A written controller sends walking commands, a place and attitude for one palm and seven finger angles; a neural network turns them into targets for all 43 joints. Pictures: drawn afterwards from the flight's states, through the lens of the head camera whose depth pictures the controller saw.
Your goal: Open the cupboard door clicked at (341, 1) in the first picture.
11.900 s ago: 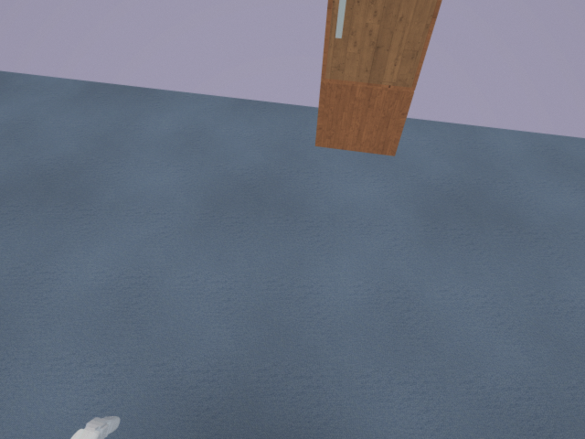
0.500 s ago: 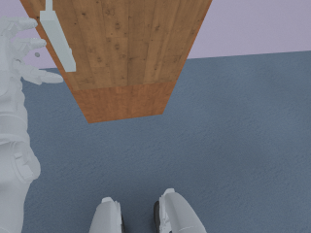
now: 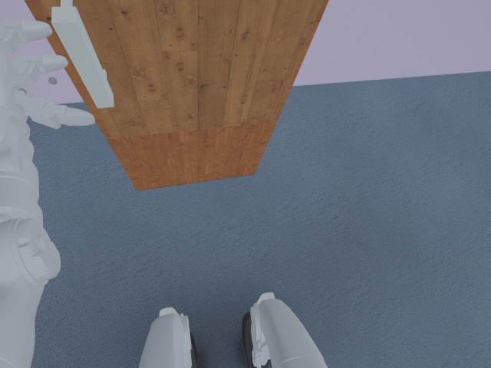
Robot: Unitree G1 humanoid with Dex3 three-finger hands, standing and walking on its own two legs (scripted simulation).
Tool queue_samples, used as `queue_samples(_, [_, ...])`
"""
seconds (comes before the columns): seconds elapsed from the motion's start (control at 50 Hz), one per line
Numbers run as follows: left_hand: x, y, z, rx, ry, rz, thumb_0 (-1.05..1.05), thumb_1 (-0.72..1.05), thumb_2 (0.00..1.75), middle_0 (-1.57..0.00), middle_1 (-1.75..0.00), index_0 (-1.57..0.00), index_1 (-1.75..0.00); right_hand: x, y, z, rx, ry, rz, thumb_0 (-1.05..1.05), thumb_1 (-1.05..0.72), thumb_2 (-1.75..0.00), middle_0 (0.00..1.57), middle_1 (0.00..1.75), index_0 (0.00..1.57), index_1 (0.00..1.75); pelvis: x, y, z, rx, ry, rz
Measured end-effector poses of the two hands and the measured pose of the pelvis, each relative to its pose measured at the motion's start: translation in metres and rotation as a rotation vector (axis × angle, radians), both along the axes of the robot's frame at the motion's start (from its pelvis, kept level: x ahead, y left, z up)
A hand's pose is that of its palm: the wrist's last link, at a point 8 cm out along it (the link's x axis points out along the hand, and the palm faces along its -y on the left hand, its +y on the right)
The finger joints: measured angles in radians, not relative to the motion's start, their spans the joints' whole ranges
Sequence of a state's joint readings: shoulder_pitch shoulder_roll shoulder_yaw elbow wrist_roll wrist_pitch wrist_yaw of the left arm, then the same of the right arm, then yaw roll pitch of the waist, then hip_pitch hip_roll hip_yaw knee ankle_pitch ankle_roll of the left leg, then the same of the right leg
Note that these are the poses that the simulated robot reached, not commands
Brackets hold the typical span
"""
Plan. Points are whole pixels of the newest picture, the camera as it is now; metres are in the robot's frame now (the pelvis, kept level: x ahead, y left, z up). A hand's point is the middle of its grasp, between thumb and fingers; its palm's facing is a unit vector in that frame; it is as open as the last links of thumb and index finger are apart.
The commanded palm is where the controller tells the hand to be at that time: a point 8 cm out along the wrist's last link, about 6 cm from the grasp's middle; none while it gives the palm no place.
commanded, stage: slide the fingers in behind the handle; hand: left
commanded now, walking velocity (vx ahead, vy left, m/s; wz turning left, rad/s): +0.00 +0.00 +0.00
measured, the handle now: (88, 53) +0.59 +0.18 +0.05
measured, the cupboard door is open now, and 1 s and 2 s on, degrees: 0 0 1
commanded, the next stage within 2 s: close the thumb around the handle in 1.54 s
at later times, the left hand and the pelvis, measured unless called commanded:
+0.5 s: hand (72, 83) +0.54 +0.20 +0.05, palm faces +0.06 -1.00 +0.00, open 14.0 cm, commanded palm +0.51 +0.23 +0.05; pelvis +0.00 +0.00 +0.00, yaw +0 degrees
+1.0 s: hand (104, 78) +0.54 +0.16 +0.05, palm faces +0.06 -1.00 -0.01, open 14.0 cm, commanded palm +0.51 +0.19 +0.05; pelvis +0.00 +0.00 +0.00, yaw +1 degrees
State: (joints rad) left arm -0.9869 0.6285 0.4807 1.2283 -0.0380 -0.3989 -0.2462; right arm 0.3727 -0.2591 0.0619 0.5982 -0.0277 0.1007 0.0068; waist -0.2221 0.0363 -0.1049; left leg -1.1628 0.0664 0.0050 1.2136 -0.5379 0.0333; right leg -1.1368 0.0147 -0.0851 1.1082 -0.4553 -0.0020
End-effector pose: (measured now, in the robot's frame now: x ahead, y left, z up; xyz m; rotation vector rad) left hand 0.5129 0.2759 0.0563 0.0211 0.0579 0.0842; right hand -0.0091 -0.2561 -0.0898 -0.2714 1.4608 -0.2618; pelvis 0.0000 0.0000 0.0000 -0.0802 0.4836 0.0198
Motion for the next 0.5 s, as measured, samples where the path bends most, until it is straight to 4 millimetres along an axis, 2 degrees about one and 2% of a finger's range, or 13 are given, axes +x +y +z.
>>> queue_samples(0.18, [-0.003, -0.003, 0.001, -0.014, -0.031, -0.025, -0.01, -0.5, 0.3, -0.3, -1.2, -0.29, -1.2, -0.006, 0.002, 0.001, 0.004, 0.024, 0.001, 0.0, -0.9, -0.9, 0.21, 0.3, 0.2, 0.3, 0.0, 0.001, 0.0, -0.002, 0.002, 0.002])
queue_samples(0.36, [-0.007, -0.014, -0.002, -0.019, -0.04, -0.021, -0.01, -0.5, 0.3, -0.3, -1.2, -0.29, -1.2, 0.001, 0.001, 0.003, -0.005, -0.004, 0.012, 0.0, -0.9, -0.9, 0.21, 0.3, 0.2, 0.3, 0.0, 0.004, 0.001, -0.004, -0.005, 0.005])
queue_samples(0.5, [-0.002, -0.024, -0.003, -0.02, -0.026, -0.021, -0.01, -0.5, 0.3, -0.3, -1.2, -0.3, -1.2, 0.004, 0.003, 0.0, -0.001, -0.02, 0.018, 0.0, -0.9, -0.9, 0.21, 0.3, 0.2, 0.3, -0.001, 0.005, -0.001, -0.004, -0.006, 0.009])
